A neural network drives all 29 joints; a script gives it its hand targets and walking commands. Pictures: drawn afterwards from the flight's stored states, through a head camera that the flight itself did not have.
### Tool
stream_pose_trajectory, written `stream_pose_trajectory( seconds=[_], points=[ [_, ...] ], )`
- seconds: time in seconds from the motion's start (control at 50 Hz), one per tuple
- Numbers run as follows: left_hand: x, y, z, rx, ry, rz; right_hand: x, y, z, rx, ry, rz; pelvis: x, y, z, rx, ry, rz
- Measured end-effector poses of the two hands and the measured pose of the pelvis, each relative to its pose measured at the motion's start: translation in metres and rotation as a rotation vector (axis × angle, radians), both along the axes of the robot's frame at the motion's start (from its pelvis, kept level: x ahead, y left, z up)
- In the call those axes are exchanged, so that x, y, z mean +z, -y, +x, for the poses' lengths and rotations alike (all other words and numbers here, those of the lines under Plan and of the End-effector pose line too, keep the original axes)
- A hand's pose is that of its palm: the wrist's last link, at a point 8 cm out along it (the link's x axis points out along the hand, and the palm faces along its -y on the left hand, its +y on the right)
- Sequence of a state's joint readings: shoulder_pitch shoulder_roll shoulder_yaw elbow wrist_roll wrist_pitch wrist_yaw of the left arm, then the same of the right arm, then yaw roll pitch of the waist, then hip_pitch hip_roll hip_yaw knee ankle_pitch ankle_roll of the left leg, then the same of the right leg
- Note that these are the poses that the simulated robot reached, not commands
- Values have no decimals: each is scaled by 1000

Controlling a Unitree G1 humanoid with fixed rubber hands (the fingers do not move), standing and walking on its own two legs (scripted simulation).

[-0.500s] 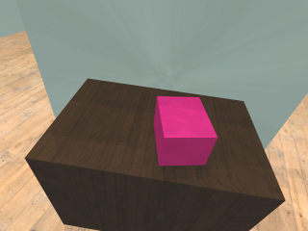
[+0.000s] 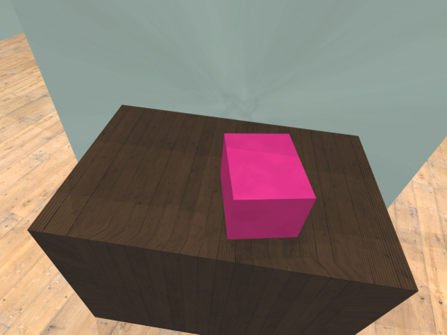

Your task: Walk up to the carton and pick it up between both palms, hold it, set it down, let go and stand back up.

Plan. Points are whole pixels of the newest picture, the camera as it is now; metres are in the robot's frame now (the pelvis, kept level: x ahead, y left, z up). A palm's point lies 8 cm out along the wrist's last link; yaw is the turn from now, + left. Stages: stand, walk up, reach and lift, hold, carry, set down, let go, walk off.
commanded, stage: stand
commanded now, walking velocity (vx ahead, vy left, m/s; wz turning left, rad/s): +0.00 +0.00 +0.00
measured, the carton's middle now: (259, 183) +0.53 -0.05 -0.05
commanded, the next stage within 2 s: none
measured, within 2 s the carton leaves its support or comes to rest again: neither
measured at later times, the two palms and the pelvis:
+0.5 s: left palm out of the picture +0.04 +0.27 -0.13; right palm out of the picture +0.14 -0.27 -0.09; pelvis +0.01 +0.00 +0.00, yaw +0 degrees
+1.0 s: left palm out of the picture +0.03 +0.27 -0.13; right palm out of the picture +0.14 -0.27 -0.09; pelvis +0.01 +0.00 +0.00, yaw +0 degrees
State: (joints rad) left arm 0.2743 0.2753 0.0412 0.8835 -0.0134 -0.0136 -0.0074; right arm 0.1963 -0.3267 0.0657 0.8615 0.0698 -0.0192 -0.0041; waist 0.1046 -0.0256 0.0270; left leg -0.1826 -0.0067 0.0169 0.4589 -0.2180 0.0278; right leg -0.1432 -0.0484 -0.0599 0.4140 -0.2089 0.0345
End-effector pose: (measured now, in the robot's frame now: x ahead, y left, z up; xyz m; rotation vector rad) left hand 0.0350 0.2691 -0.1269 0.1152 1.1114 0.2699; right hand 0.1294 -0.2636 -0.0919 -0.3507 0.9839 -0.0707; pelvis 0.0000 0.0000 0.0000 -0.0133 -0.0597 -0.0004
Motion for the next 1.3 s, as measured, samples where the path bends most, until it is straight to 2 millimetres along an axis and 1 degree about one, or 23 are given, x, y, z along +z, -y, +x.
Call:
stream_pose_trajectory(
  seconds=[0.14, 0.34, 0.84, 1.3],
  points=[
    [1, 1, 4, -1, -5, 3, -1, 1, 4, 0, -6, 2, 1, 1, 4, 0, -7, 2],
    [1, 1, 4, 1, -15, 3, -1, 2, 6, 1, -11, 2, 1, 1, 7, 0, -12, 3],
    [0, 2, -3, 8, -39, 4, -1, 4, 6, 1, -12, 2, 2, 3, 6, 1, -13, 7],
    [1, 4, -4, 11, -55, 7, -2, 6, 8, 2, -17, 5, 2, 5, 9, 1, -17, 11]
  ],
)
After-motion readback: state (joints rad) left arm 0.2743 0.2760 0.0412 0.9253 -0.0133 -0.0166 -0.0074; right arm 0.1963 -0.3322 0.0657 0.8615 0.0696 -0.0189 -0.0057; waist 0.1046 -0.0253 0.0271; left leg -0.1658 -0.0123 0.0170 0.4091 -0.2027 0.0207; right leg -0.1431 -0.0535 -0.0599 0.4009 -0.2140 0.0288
